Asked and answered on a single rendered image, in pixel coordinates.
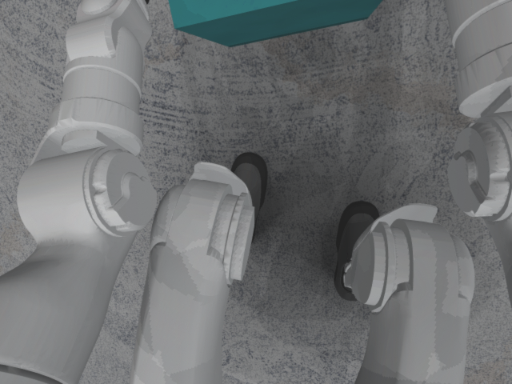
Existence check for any robot right upper arm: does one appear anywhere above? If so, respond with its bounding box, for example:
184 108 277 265
447 111 512 308

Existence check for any right robot foot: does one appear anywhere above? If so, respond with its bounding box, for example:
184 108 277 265
334 201 379 301

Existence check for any carton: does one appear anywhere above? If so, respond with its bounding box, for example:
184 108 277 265
168 0 382 47

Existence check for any left robot forearm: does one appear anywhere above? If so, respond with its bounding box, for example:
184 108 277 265
28 0 152 167

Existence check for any right robot forearm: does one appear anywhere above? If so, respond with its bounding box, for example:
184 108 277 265
445 0 512 118

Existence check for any robot left upper arm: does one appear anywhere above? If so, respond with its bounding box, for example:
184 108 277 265
0 146 157 384

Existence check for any robot right thigh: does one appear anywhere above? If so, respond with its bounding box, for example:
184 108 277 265
354 218 470 384

